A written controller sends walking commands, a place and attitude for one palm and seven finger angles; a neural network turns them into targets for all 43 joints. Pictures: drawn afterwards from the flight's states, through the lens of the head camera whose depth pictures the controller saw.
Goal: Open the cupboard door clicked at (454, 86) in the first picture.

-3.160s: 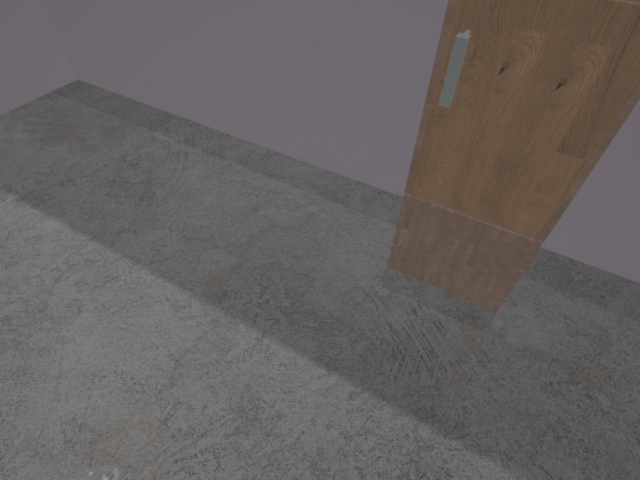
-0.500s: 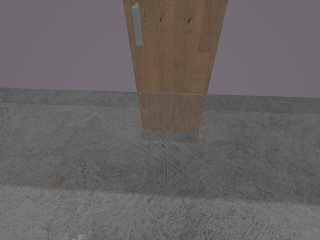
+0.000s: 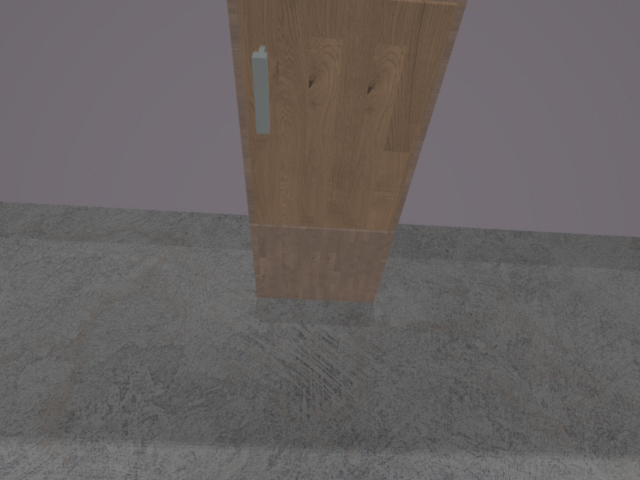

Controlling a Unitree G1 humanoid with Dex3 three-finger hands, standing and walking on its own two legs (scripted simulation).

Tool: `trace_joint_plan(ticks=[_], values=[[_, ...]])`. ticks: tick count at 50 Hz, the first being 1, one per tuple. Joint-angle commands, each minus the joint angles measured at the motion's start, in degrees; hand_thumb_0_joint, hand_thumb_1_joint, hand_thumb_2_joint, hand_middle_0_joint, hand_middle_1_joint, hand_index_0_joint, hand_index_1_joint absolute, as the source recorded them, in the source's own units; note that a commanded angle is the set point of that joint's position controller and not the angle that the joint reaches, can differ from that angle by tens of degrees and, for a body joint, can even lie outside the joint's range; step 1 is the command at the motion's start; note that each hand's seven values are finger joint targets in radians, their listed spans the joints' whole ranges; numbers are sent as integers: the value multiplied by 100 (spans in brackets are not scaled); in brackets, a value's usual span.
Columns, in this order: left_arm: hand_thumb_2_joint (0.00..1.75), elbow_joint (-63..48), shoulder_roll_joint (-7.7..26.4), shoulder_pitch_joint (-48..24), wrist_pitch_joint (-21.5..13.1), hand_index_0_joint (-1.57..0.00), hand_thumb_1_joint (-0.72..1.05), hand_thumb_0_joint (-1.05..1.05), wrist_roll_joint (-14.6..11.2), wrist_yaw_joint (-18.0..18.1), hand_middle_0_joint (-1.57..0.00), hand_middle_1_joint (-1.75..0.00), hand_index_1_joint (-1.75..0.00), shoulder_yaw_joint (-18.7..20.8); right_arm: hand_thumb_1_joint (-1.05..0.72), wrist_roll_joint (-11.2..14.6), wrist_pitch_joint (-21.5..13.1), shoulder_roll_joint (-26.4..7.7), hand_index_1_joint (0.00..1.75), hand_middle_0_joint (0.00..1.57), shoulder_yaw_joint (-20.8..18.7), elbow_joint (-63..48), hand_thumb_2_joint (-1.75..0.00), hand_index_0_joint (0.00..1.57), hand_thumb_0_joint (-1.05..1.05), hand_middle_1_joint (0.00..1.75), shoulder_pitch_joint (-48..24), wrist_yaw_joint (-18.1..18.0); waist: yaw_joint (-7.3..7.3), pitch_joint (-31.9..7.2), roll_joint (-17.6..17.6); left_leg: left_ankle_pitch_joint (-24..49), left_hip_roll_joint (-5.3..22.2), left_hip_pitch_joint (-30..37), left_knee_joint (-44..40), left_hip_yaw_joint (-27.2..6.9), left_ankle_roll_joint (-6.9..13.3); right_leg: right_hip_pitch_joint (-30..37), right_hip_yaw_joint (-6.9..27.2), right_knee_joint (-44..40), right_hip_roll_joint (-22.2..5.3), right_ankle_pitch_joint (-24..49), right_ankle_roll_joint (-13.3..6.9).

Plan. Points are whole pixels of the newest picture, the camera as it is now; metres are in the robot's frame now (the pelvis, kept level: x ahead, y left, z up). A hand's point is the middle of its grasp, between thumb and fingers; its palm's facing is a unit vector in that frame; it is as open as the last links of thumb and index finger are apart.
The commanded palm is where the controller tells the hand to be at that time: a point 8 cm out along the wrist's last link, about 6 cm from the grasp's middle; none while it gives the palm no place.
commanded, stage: take the last steps up to it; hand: left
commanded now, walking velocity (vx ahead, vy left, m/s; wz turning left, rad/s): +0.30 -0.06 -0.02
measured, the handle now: (262, 90) +0.80 +0.17 +0.08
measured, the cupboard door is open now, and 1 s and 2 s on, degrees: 0 0 0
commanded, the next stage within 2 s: come to a stop and stand still in 0.42 s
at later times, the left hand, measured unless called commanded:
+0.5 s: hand (246, 403) +0.26 +0.12 -0.16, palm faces +0.06 -0.97 -0.22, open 7.2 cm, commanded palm none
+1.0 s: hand (237, 397) +0.27 +0.14 -0.17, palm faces +0.09 -0.96 -0.25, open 7.3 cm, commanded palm none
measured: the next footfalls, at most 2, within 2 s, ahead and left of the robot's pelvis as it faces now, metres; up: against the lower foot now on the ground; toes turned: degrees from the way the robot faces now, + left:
right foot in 0.34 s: +0.27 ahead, -0.16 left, +0.00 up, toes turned -9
left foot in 0.70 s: +0.36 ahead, +0.06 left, +0.00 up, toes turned +8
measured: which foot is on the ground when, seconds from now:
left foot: down 0.00-0.36, up 0.38-0.68, down 0.70-1.00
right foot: up 0.00-0.32, down 0.34-0.74, up 0.76-1.00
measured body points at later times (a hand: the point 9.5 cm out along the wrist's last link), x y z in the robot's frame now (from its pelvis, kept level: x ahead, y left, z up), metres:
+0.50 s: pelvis +0.19 -0.06 +0.00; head +0.22 -0.08 +0.45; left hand +0.26 +0.17 -0.14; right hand +0.14 -0.28 -0.16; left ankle +0.11 +0.07 -0.64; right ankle +0.23 -0.15 -0.73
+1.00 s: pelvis +0.23 -0.06 +0.00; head +0.27 -0.06 +0.45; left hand +0.27 +0.19 -0.15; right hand +0.36 -0.28 -0.14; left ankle +0.32 +0.05 -0.73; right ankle +0.20 -0.19 -0.68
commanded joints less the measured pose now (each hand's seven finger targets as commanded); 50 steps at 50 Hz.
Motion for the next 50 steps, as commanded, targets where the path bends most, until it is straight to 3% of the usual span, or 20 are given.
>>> trace_joint_plan(ticks=[1, 6, 13, 14, 16, 17, 18, 19, 22, 25, 27, 31, 34, 36, 37, 38, 39, 43, 49, 50], values=[[90, -603, 136, -441, -183, -20, 90, 0, 32, -67, -20, -30, -30, 71, -90, 36, -63, -643, 30, 20, -91, 151, -90, 20, 0, 30, 825, -131, -81, 607, 715, -2, 1536, 462, -2615, -1726, 517, -1657, 119, 661, -545, 854, 143], [90, -727, 50, -666, -89, -20, 90, 0, -5, -81, -20, -30, -30, 63, -90, 65, -79, -646, 30, 20, -117, 276, -90, 20, 0, 30, 928, -108, -2, 658, 928, 808, 1257, 514, -2638, -861, 585, -1509, -194, -607, -666, 1334, 325], [90, -1011, 118, -1491, -188, -20, 90, 0, -19, -94, -20, -30, -30, 99, -90, -13, 9, -733, 30, 20, -211, 467, -90, 20, 0, 30, 1196, -87, -187, 720, 853, 1343, 1347, 830, -2172, -760, 587, -895, -554, -2260, -408, 1305, 223], [90, -977, 167, -1348, -220, -20, 90, 0, -18, -91, -20, -30, -30, 121, -90, -13, 26, -761, 30, 20, -220, 462, -90, 20, 0, 30, 1133, -92, -103, 578, 862, 1496, 1332, 805, -1890, -736, 523, -475, -593, -2519, -333, 1316, 165], [90, -575, 502, -151, -323, -20, 90, 0, 8, -54, -20, -30, -30, 203, -90, 43, 43, -722, 30, 20, -207, 483, -90, 20, 0, 30, 1038, -59, 451, -101, 301, 2070, 868, 494, -303, -275, 220, 1250, -684, -3157, -125, 1612, 13], [90, -383, 1038, 566, -412, -20, 90, 0, 34, 24, -20, -30, -30, 319, -90, 109, 32, -467, 30, 20, -156, 442, -90, 20, 0, 30, 1211, 7, 706, -682, -923, 943, 415, -633, 1317, 77, -13, 2574, 643, -3547, -1268, 1359, -347], [90, -298, 1548, 1021, -414, -20, 90, 0, -37, 82, -20, -30, -30, 404, -90, 147, 42, -214, 30, 20, -75, 204, -90, 20, 0, 30, 1180, 3, 679, -1031, -1773, -1601, -211, -1663, 2972, -188, -132, 3072, 2508, -4188, -2446, 1859, -839], [90, -343, 1513, 723, -411, -20, 90, 0, -94, 114, -20, -30, -30, 389, -90, 151, 90, -371, 30, 20, -97, 189, -90, 20, 0, 30, 868, -8, 701, -1022, -1609, -1495, 11, -1764, 3684, -853, -48, 2509, 2579, -4468, -2458, 1465, -927], [90, -650, 649, -486, -425, -20, 90, 0, -69, 180, -20, -30, -30, 154, -90, 60, 143, -225, 30, 20, -126, 219, -90, 20, 0, 30, 526, 25, 149, -53, -123, -221, 447, -1667, 3588, -941, -107, 988, 1023, -4627, -1866, 1782, -741], [90, -631, 353, -571, -490, -20, 90, 0, -28, 197, -20, -30, -30, 54, -90, 22, 282, -64, 30, 20, -81, 326, -90, 20, 0, 30, 836, 32, -132, -51, -405, -42, 415, -1233, 2756, -702, -272, 512, 141, -4631, -1559, 2918, -671], [90, -587, 375, -519, -482, -20, 90, 0, -21, 209, -20, -30, -30, 2, -90, 46, 299, 11, 30, 20, -33, 273, -90, 20, 0, 30, 679, 41, -118, -19, -160, -53, 304, -1082, 1982, -584, -333, 534, 5, -4532, -1509, 3721, -732], [90, -588, 575, -634, -327, -20, 90, 0, -62, 266, -20, -30, -30, -29, -90, 140, 333, -59, 30, 20, 95, 201, -90, 20, 0, 30, 307, -29, -24, -201, -467, 383, 24, -454, 388, -508, -378, 922, -251, -3940, -1275, 5111, -618], [90, -661, 722, -537, -144, -20, 90, 0, -89, 324, -20, -30, -30, 57, -90, 118, 393, -434, 30, 20, -36, 60, -90, 20, 0, 30, 234, -62, -72, -119, -217, 2161, 65, 386, -601, -503, -295, 533, -229, -3224, -1190, 4444, -360], [90, -815, 493, -295, -24, -20, 90, 0, -95, 373, -20, -30, -30, 49, -90, 84, 427, -982, 30, 20, -178, -74, -90, 20, 0, 30, 418, -91, -112, -323, 940, 5305, 1170, 1185, -763, -1399, 298, -106, -568, -2428, -495, 2023, 145], [90, -885, 420, -144, 31, -20, 90, 0, -123, 379, -20, -30, -30, 7, -90, 120, 419, -1160, 30, 20, -185, -112, -90, 20, 0, 30, 312, -130, -29, -365, 1956, 6482, 1795, 1079, -1151, -2033, 833, -272, -601, -1386, -143, -392, 337], [90, -876, 535, -265, 77, -20, 90, 0, -127, 386, -20, -30, -30, 44, -90, 104, 438, -1188, 30, 20, -200, -147, -90, 20, 0, 30, 208, -197, -132, -504, 1841, 6184, 1919, 875, -1320, -2159, 1126, -317, -145, -324, -53, -1292, 348], [90, -910, 528, -380, 90, -20, 90, 0, -124, 379, -20, -30, -30, 86, -90, 85, 446, -1194, 30, 20, -214, -260, -90, 20, 0, 30, 15, -226, -114, -555, 1559, 5820, 1880, 860, -1226, -2087, 1220, -551, 153, 274, -85, -1234, 305], [90, -1006, 470, -458, 128, -20, 90, 0, -108, 302, -20, -30, -30, 174, -90, 64, 454, -1068, 30, 20, -267, -556, -90, 20, 0, 30, -552, -211, -12, -794, 752, 4681, 1482, 978, -1111, -1526, 1022, -907, 301, 745, -52, -496, 408], [90, -1146, 299, -367, 172, -20, 90, 0, -80, 236, -20, -30, -30, 109, -90, 13, 517, -1119, 30, 20, -334, -592, -90, 20, 0, 30, -733, -108, -14, -585, 1272, 1604, 1360, 165, -1575, -1723, 828, 14, -48, -1338, -149, -371, 284], [90, -1029, 525, 30, 66, -20, 90, 0, -92, 353, -20, -30, -30, -51, -90, 139, 396, -1444, 30, 20, -431, -651, -90, 20, 0, 30, -769, -129, 258, -1036, 330, 2655, 1068, 761, -237, -1199, 335, -163, 327, -2799, -250, 271, 140]])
